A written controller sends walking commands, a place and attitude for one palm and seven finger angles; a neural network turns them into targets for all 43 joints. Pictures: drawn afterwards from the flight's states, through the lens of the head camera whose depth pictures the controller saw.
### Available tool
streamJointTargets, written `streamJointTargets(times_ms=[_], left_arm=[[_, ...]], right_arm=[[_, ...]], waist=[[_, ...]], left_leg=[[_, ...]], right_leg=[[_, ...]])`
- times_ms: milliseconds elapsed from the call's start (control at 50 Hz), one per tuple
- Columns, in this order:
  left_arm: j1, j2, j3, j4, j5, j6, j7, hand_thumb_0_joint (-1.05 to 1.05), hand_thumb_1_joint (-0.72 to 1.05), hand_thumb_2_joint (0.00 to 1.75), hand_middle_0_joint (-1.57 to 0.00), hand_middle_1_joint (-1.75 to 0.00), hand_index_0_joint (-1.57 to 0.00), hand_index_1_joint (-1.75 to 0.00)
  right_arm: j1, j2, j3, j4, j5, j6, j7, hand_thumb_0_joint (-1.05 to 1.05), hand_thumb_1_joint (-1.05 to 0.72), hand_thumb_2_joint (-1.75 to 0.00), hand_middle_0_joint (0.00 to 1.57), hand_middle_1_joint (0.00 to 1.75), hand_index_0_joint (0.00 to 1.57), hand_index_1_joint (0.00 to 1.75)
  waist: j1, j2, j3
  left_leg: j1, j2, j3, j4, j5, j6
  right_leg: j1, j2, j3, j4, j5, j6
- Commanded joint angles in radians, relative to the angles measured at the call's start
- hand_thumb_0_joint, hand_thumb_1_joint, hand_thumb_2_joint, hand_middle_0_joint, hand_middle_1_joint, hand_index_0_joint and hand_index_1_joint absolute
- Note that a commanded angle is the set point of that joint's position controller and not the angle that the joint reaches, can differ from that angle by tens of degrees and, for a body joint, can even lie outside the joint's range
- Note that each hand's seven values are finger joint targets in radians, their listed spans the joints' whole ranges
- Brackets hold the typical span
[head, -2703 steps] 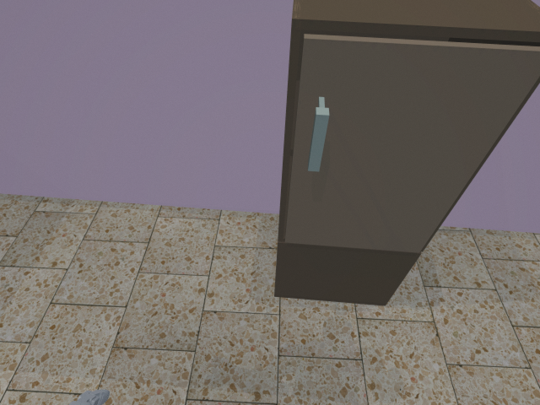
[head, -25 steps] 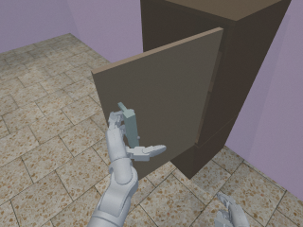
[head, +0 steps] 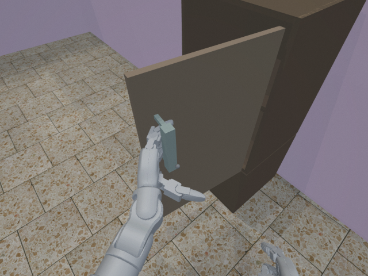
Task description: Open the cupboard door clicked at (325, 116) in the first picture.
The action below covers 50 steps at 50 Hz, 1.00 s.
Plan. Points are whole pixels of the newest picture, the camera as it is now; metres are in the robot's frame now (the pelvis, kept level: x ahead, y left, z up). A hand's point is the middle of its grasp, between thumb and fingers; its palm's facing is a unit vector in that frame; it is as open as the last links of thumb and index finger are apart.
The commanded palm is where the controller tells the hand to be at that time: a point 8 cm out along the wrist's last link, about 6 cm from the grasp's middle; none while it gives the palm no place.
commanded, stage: slide the hand sideways off the handle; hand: left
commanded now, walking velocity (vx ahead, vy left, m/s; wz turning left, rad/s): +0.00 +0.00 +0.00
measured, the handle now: (164, 143) +0.38 +0.08 +0.10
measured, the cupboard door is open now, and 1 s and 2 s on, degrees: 83 85 85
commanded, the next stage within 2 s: draw the hand back to the body in 1.08 s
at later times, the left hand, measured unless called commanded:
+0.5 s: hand (176, 179) +0.28 +0.04 +0.10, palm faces -0.11 -0.99 -0.01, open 16.1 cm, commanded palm +0.25 +0.12 +0.10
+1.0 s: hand (137, 198) +0.24 +0.11 +0.09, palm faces -0.03 -1.00 -0.04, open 16.3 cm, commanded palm +0.21 +0.17 +0.10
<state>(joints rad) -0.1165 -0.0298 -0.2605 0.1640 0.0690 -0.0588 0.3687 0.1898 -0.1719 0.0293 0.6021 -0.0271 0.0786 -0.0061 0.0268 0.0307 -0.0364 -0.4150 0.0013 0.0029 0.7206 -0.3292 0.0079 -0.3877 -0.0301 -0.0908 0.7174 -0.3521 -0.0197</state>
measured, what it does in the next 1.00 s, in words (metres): stands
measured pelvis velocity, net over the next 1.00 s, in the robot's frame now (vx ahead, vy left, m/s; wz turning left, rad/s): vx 0.03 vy -0.02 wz -0.01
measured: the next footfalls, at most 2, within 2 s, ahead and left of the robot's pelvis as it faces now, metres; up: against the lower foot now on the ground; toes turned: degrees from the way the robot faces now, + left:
none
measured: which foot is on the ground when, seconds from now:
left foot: down 0.00-1.00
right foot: down 0.00-1.00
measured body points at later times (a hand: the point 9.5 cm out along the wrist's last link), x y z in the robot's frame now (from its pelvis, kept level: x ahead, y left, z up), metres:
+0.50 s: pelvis +0.01 -0.01 +0.01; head +0.00 -0.02 +0.46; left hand +0.28 +0.10 +0.10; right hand +0.18 -0.22 -0.08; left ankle +0.03 +0.12 -0.72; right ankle +0.02 -0.11 -0.72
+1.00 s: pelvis +0.03 -0.02 +0.00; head +0.04 -0.04 +0.45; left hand +0.24 +0.17 +0.10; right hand +0.22 -0.24 -0.07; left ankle +0.03 +0.12 -0.72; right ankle +0.02 -0.11 -0.72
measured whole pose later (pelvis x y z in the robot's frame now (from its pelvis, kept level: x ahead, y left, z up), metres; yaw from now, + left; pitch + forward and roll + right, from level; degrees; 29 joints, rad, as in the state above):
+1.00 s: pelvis +0.03 -0.02 +0.00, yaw -1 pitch +3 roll +0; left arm 0.45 0.16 -0.01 -0.26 -0.18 -0.17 -0.13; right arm 0.23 -0.22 0.04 0.51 0.01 -0.10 -0.04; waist 0.04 0.05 -0.06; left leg -0.39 0.03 0.00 0.71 -0.38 -0.02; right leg -0.37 0.00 -0.09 0.72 -0.40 -0.04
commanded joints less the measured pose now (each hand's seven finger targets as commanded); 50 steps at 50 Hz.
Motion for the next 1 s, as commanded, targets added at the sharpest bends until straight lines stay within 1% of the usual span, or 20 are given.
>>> streamJointTargets(times_ms=[0,20,60,80,100,120,140,220,280,320,440,520,540,560,660,780,860,920,960,980], left_arm=[[-0.407,-0.051,-0.139,-0.257,-0.070,-0.145,-0.327,0.00,-0.50,0.30,-0.15,-0.30,-0.15,-0.30],[-0.394,-0.078,-0.132,-0.240,-0.118,-0.130,-0.344,0.00,-0.50,0.30,-0.15,-0.30,-0.15,-0.30],[-0.384,-0.059,-0.052,-0.212,-0.190,-0.101,-0.336,0.00,-0.50,0.30,-0.15,-0.30,-0.15,-0.30],[-0.345,-0.045,-0.012,-0.202,-0.211,-0.088,-0.321,0.00,-0.50,0.30,-0.15,-0.30,-0.15,-0.30],[-0.329,-0.035,0.013,-0.202,-0.217,-0.079,-0.306,0.00,-0.50,0.30,-0.15,-0.30,-0.15,-0.30],[-0.302,0.003,0.054,-0.203,-0.216,-0.076,-0.288,0.00,-0.50,0.30,-0.15,-0.30,-0.15,-0.30],[-0.295,0.007,0.064,-0.225,-0.205,-0.078,-0.269,0.00,-0.50,0.30,-0.15,-0.30,-0.15,-0.30],[-0.174,0.052,0.092,-0.262,-0.144,-0.097,-0.230,0.00,-0.50,0.30,-0.15,-0.30,-0.15,-0.30],[-0.185,0.057,0.086,-0.288,-0.126,-0.103,-0.229,0.00,-0.50,0.30,-0.15,-0.30,-0.15,-0.30],[-0.144,0.102,0.125,-0.308,-0.122,-0.103,-0.232,0.00,-0.50,0.30,-0.15,-0.30,-0.15,-0.30],[0.091,0.122,0.172,-0.414,-0.154,-0.091,-0.266,0.00,-0.50,0.30,-0.15,-0.30,-0.15,-0.30],[0.158,0.157,0.199,-0.495,-0.160,-0.091,-0.291,0.00,-0.50,0.30,-0.15,-0.30,-0.15,-0.30],[0.178,0.149,0.191,-0.517,-0.159,-0.096,-0.297,0.00,-0.50,0.30,-0.15,-0.30,-0.15,-0.30],[0.201,0.155,0.195,-0.541,-0.162,-0.100,-0.301,0.00,-0.50,0.30,-0.15,-0.30,-0.15,-0.30],[0.340,0.189,0.228,-0.611,-0.182,-0.127,-0.357,0.00,-0.50,0.30,-0.15,-0.30,-0.15,-0.30],[0.383,0.221,0.251,-0.649,-0.214,-0.154,-0.432,0.00,-0.50,0.30,-0.15,-0.30,-0.15,-0.30],[0.426,0.228,0.259,-0.666,-0.239,-0.172,-0.472,0.00,-0.50,0.30,-0.15,-0.30,-0.15,-0.30],[0.510,0.267,0.318,-0.651,-0.265,-0.179,-0.501,0.00,-0.50,0.30,-0.15,-0.30,-0.15,-0.30],[0.514,0.290,0.350,-0.645,-0.277,-0.181,-0.518,0.00,-0.50,0.30,-0.15,-0.30,-0.15,-0.30],[0.518,0.283,0.349,-0.647,-0.281,-0.183,-0.527,0.00,-0.50,0.30,-0.15,-0.30,-0.15,-0.30]], right_arm=[[-0.084,-0.114,-0.024,-0.179,0.036,-0.082,-0.036,0.00,-0.90,-0.90,0.20,0.30,0.20,0.30],[-0.100,-0.113,-0.017,-0.189,0.047,-0.093,-0.040,0.00,-0.90,-0.90,0.20,0.30,0.20,0.30],[-0.119,-0.118,-0.009,-0.187,0.054,-0.116,-0.050,0.00,-0.90,-0.90,0.20,0.30,0.20,0.30],[-0.122,-0.121,-0.008,-0.186,0.054,-0.124,-0.052,0.00,-0.90,-0.90,0.20,0.30,0.20,0.30],[-0.125,-0.123,-0.007,-0.187,0.053,-0.131,-0.051,0.00,-0.90,-0.90,0.20,0.30,0.20,0.30],[-0.128,-0.125,-0.007,-0.188,0.051,-0.136,-0.049,0.00,-0.90,-0.90,0.20,0.30,0.20,0.30],[-0.133,-0.122,-0.007,-0.190,0.050,-0.138,-0.044,0.00,-0.90,-0.90,0.20,0.30,0.20,0.30],[-0.114,-0.122,-0.013,-0.200,0.039,-0.141,-0.020,0.00,-0.90,-0.90,0.20,0.30,0.20,0.30],[-0.121,-0.118,-0.009,-0.209,0.036,-0.136,-0.016,0.00,-0.90,-0.90,0.20,0.30,0.20,0.30],[-0.119,-0.119,-0.012,-0.213,0.034,-0.132,-0.016,0.00,-0.90,-0.90,0.20,0.30,0.20,0.30],[-0.120,-0.111,-0.013,-0.244,0.035,-0.127,-0.013,0.00,-0.90,-0.90,0.20,0.30,0.20,0.30],[-0.119,-0.113,-0.017,-0.251,0.036,-0.128,-0.018,0.00,-0.90,-0.90,0.20,0.30,0.20,0.30],[-0.118,-0.112,-0.018,-0.254,0.036,-0.131,-0.018,0.00,-0.90,-0.90,0.20,0.30,0.20,0.30],[-0.111,-0.112,-0.017,-0.257,0.035,-0.134,-0.018,0.00,-0.90,-0.90,0.20,0.30,0.20,0.30],[-0.083,-0.119,-0.026,-0.258,0.036,-0.157,-0.022,0.00,-0.90,-0.90,0.20,0.30,0.20,0.30],[-0.065,-0.132,-0.029,-0.259,0.040,-0.192,-0.034,0.00,-0.90,-0.90,0.20,0.30,0.20,0.30],[-0.050,-0.135,-0.030,-0.263,0.043,-0.225,-0.041,0.00,-0.90,-0.90,0.20,0.30,0.20,0.30],[-0.038,-0.144,-0.032,-0.255,0.043,-0.239,-0.046,0.00,-0.90,-0.90,0.20,0.30,0.20,0.30],[-0.038,-0.147,-0.031,-0.254,0.045,-0.244,-0.051,0.00,-0.90,-0.90,0.20,0.30,0.20,0.30],[-0.043,-0.145,-0.031,-0.255,0.047,-0.248,-0.051,0.00,-0.90,-0.90,0.20,0.30,0.20,0.30]], waist=[[-0.082,-0.014,-0.237],[-0.078,-0.010,-0.198],[-0.068,-0.061,-0.143],[-0.053,-0.121,-0.137],[-0.045,-0.135,-0.133],[-0.023,-0.148,-0.135],[-0.017,-0.118,-0.135],[0.007,-0.112,-0.141],[-0.004,-0.080,-0.110],[0.009,-0.075,-0.121],[0.029,-0.082,-0.150],[0.015,-0.108,-0.124],[0.010,-0.085,-0.117],[0.013,-0.061,-0.130],[0.007,-0.069,-0.159],[-0.012,-0.055,-0.131],[-0.012,-0.067,-0.143],[0.001,-0.075,-0.176],[-0.002,-0.098,-0.159],[0.002,-0.078,-0.149]], left_leg=[[0.174,-0.008,-0.042,-0.105,0.102,0.021],[0.163,-0.007,-0.046,-0.117,0.058,0.018],[0.131,-0.009,-0.054,-0.143,-0.030,0.011],[0.116,-0.010,-0.054,-0.153,-0.049,0.010],[0.111,-0.011,-0.049,-0.160,-0.053,0.009],[0.103,-0.012,-0.046,-0.168,-0.056,0.007],[0.112,-0.011,-0.038,-0.173,-0.042,0.007],[0.115,-0.004,-0.022,-0.178,0.010,0.007],[0.114,-0.005,-0.012,-0.180,-0.010,0.008],[0.117,-0.005,-0.005,-0.178,0.008,0.009],[0.126,-0.005,0.020,-0.174,0.102,0.010],[0.129,-0.008,0.024,-0.160,0.131,0.015],[0.135,-0.008,0.026,-0.158,0.137,0.015],[0.139,-0.009,0.023,-0.155,0.150,0.015],[0.140,-0.010,0.021,-0.125,0.220,0.016],[0.104,-0.018,0.013,-0.089,0.193,0.017],[0.092,-0.019,0.002,-0.071,0.198,0.018],[0.076,-0.021,-0.001,-0.057,0.213,0.015],[0.048,-0.022,-0.003,-0.051,0.204,0.014],[0.047,-0.022,-0.003,-0.052,0.201,0.013]], right_leg=[[0.011,0.026,0.041,-0.117,0.155,-0.027],[0.002,0.031,0.037,-0.133,0.109,-0.026],[-0.012,0.036,0.030,-0.165,0.019,-0.015],[0.001,0.036,0.030,-0.180,-0.011,-0.011],[0.005,0.034,0.033,-0.189,-0.026,-0.007],[0.021,0.033,0.037,-0.192,-0.044,-0.008],[0.022,0.030,0.038,-0.189,-0.030,-0.008],[0.051,0.030,0.039,-0.179,0.017,-0.012],[0.039,0.028,0.049,-0.187,0.000,-0.012],[0.063,0.028,0.057,-0.197,0.012,-0.014],[0.141,0.026,0.068,-0.198,0.158,-0.008],[0.144,0.026,0.079,-0.207,0.210,0.000],[0.130,0.026,0.075,-0.199,0.224,0.001],[0.135,0.027,0.072,-0.188,0.245,-0.001],[0.149,0.028,0.068,-0.149,0.379,0.005],[0.101,0.024,0.078,-0.136,0.366,0.017],[0.094,0.021,0.072,-0.118,0.374,0.019],[0.121,0.017,0.081,-0.107,0.419,0.023],[0.119,0.012,0.086,-0.103,0.426,0.030],[0.110,0.015,0.083,-0.102,0.412,0.027]])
